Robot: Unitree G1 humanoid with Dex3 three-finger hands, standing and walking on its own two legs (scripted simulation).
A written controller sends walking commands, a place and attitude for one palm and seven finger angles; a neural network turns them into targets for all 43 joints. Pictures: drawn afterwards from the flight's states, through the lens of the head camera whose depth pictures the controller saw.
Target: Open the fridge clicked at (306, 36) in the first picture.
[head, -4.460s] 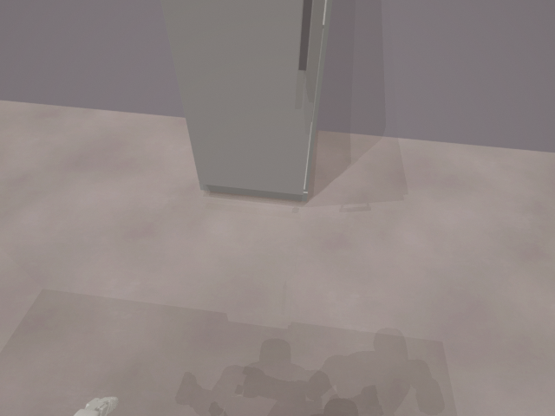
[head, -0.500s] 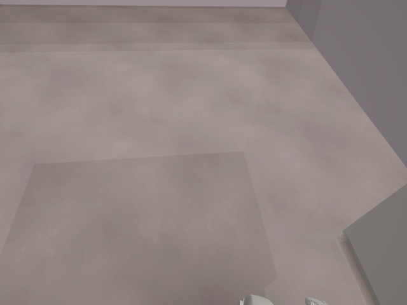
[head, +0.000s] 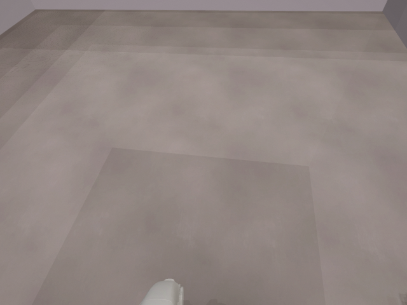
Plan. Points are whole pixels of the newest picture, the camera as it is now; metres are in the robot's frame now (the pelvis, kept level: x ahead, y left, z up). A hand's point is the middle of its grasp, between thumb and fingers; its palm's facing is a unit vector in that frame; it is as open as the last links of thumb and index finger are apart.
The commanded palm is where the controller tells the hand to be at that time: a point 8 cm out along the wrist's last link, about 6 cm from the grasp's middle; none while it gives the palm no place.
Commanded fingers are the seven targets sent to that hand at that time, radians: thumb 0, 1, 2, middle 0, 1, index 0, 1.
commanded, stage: walk to a spot facing it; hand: right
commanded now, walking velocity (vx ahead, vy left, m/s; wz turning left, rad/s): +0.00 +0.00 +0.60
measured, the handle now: out of the picture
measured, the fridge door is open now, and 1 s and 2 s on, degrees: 0 0 0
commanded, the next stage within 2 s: turn to face it in 0.06 s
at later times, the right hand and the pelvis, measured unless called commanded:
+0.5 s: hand (266, 278) +0.21 -0.12 -0.17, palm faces -0.07 +0.98 -0.17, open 7.4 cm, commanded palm none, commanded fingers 0.00 -0.90 -0.90 0.20 0.30 0.20 0.30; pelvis +0.07 +0.03 -0.01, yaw +2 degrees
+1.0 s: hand out of the picture +0.12 -0.17 -0.16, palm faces +0.26 +0.92 -0.31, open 7.4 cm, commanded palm none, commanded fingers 0.00 -0.90 -0.90 0.20 0.30 0.20 0.30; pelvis +0.07 +0.07 -0.01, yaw -14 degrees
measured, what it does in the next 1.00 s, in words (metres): steps on the spot: left foot, then right foot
